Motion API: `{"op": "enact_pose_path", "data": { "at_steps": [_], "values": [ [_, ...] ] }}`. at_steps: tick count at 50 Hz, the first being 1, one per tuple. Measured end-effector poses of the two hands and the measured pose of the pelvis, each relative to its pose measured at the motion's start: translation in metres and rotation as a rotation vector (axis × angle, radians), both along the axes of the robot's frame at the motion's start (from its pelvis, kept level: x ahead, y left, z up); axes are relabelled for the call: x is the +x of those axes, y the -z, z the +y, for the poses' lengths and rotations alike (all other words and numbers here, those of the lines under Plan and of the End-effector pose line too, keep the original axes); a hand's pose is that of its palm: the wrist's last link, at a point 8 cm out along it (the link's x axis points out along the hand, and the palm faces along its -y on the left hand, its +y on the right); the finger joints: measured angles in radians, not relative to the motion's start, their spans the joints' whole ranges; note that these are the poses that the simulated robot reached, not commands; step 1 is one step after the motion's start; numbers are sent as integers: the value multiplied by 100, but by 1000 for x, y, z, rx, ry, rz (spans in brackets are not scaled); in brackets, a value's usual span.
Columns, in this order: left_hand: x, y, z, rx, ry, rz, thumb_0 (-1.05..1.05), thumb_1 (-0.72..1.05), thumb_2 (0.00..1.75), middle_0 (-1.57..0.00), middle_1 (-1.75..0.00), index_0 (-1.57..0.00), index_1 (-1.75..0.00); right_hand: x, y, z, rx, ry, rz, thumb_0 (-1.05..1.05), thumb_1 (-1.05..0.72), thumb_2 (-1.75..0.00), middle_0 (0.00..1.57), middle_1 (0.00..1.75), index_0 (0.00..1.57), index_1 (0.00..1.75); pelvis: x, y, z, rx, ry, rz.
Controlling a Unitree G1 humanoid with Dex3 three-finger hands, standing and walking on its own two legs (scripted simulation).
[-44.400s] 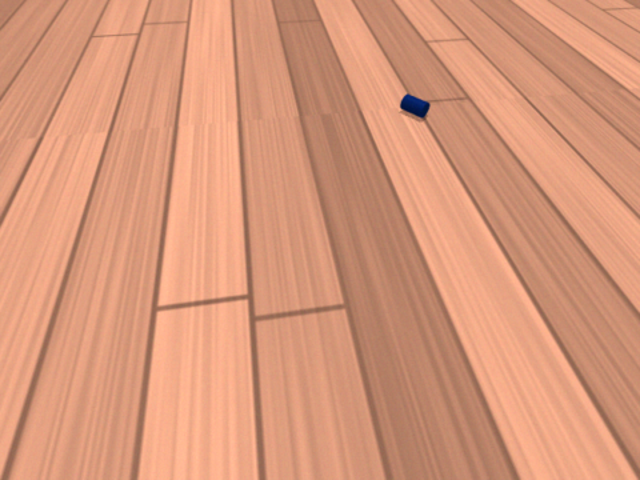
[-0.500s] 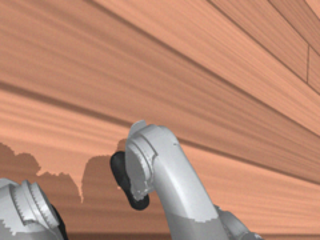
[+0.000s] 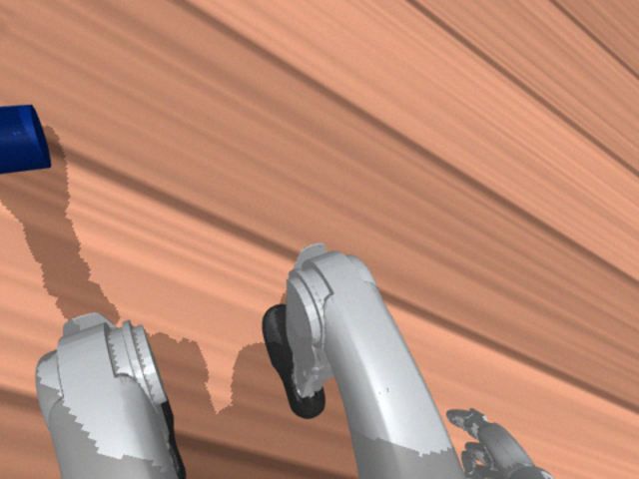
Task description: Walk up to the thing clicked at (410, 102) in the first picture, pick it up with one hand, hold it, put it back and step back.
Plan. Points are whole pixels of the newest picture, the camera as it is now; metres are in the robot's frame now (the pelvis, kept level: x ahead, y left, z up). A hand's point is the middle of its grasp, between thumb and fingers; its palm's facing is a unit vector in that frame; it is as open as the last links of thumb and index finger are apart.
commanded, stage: withdraw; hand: left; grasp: from above
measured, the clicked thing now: out of the picture +0.57 +0.28 -0.32
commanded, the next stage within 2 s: home in 0.20 s
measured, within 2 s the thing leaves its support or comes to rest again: neither
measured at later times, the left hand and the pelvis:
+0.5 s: hand out of the picture +0.55 +0.32 -0.13, palm faces -0.43 -0.14 -0.89, open 12.1 cm; pelvis +0.01 +0.00 -0.01, yaw +0 degrees
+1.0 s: hand out of the picture +0.35 +0.27 +0.06, palm faces -0.15 -0.79 -0.60, open 7.5 cm; pelvis +0.03 +0.00 +0.17, yaw +8 degrees
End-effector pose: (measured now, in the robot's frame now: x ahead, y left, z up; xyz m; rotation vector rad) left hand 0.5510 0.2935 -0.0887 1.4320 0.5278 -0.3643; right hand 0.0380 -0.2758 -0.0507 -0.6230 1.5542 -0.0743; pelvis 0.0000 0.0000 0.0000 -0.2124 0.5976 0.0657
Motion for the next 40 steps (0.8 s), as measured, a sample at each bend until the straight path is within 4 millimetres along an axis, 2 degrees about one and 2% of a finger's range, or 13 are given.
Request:
{"op": "enact_pose_path", "data": {
  "at_steps": [4, 10, 17, 24, 28, 32, 36, 40],
  "values": [
    [2, 14, -9, 10, 59, -86, 0, -38, 91, -19, -91, -19, -91, -12, -2, -4, -54, 13, 28, 0, -90, -89, 20, 30, 20, 30, -1, 10, 0, -5, -2, 1],
    [11, 21, -10, 63, 10, -184, 0, -36, 89, -22, -87, -22, -88, -22, 14, 4, -25, 61, 27, 0, -90, -89, 20, 30, 20, 30, 0, 22, 1, 6, 0, 16],
    [24, 3, 4, 128, -112, -191, 0, -30, 84, -27, -81, -27, -82, -21, 36, 25, 71, 125, -3, 0, -90, -89, 20, 30, 20, 30, 6, 22, 1, 23, 12, 45],
    [13, -13, 22, 98, -185, -102, 0, -17, 89, -28, -72, -27, -74, -11, 40, 34, 135, 127, -10, 0, -89, -89, 20, 30, 20, 30, 9, 11, 1, 21, 9, 46],
    [-12, -22, 27, 9, -185, -84, 0, -1, 90, -26, -63, -25, -65, -2, 30, 28, 135, 120, -10, 0, -89, -89, 20, 30, 20, 30, 10, 0, 1, 21, -3, 55],
    [-54, -50, 28, -151, -223, -124, 0, 23, 91, -25, -52, -24, -54, 20, 13, 16, 120, 111, -29, 0, -89, -89, 20, 30, 20, 30, 12, -23, 2, 33, -22, 70],
    [-98, -87, 38, -257, -332, -169, 0, 49, 92, -24, -43, -24, -45, 59, -8, 7, 106, 83, -116, 0, -90, -89, 20, 30, 20, 30, 13, -52, 1, 52, -34, 67],
    [-137, -122, 44, -316, -455, -168, 0, 69, 91, -23, -37, -23, -38, 106, -38, 9, 124, 40, -259, 0, -90, -89, 20, 30, 20, 30, 14, -86, 0, 67, -46, 44]
  ]
}}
